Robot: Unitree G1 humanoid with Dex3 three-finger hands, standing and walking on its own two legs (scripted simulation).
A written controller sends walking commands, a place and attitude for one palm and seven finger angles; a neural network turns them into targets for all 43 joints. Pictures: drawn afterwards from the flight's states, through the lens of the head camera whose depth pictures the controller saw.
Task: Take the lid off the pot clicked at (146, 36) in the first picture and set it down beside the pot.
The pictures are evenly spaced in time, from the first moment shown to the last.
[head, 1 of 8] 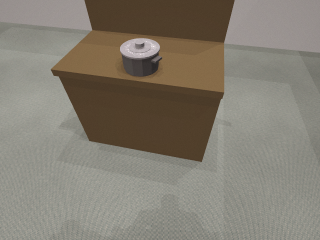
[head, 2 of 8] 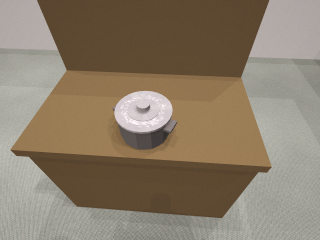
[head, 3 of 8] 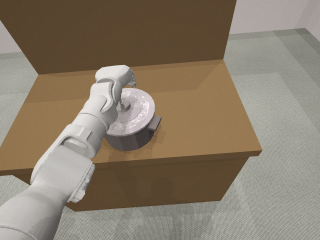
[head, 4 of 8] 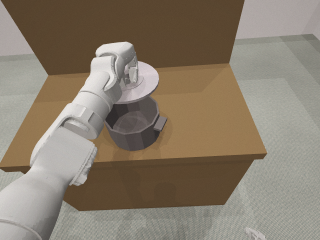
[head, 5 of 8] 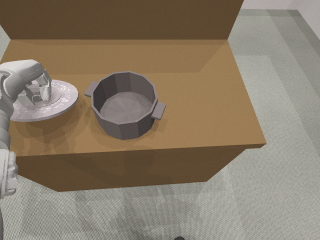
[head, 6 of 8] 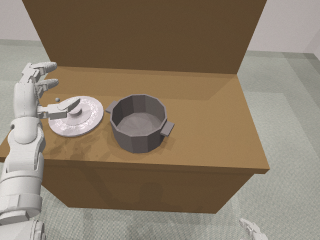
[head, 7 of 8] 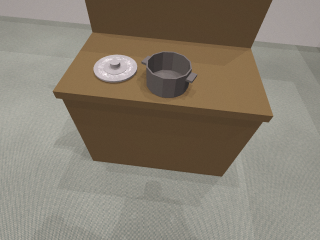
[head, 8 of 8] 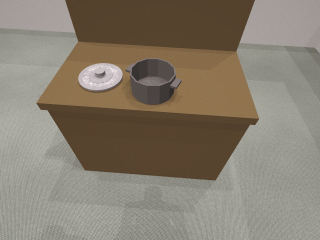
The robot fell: no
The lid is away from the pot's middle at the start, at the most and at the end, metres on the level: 0.00 0.25 0.25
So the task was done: yes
